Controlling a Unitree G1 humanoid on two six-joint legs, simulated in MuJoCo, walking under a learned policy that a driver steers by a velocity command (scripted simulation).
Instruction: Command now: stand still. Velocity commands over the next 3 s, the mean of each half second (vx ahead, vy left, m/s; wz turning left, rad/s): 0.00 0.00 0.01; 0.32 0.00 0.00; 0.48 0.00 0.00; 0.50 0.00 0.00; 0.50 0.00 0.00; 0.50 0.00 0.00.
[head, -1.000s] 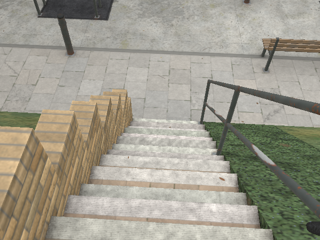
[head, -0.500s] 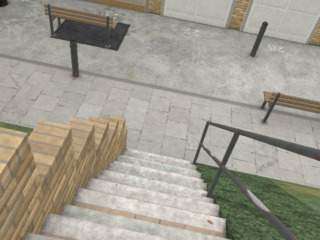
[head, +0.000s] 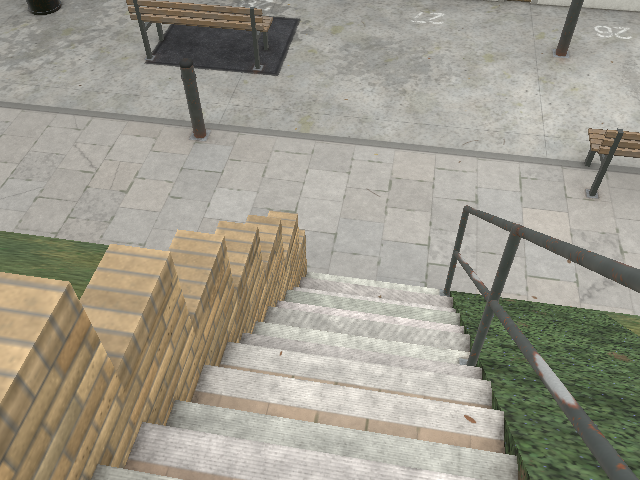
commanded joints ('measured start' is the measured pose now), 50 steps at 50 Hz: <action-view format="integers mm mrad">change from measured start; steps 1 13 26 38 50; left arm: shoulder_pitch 67 19 45 70 -163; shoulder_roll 100 90 104 101 106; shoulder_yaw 25 27 30 47 59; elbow -29 24 84 7 -13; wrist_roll -2 -1 5 5 38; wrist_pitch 2 13 3 -26 -81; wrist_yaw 11 25 24 45 -4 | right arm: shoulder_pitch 33 67 109 195 411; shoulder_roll -46 -79 -83 -89 -100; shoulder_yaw -5 -27 -21 -47 -77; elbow -31 27 58 54 121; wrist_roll -3 6 1 31 14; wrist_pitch -6 -20 -20 -105 -150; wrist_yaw -9 -22 -38 -19 -59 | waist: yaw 8 11 1 -17 -55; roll -32 -16 -9 77 105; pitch -39 -8 45 28 44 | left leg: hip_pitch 14 11 17 -39 -41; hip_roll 64 75 43 1 163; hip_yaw -67 -46 -21 -20 -310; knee -14 -66 -94 118 320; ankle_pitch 249 245 29 142 -141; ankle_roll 39 21 54 170 227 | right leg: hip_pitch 43 50 -77 -194 -891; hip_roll -167 -140 -108 -43 -156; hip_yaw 152 133 116 54 110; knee -48 -111 -169 229 636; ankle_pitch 640 509 -16 6 401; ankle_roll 13 -10 -30 -92 -46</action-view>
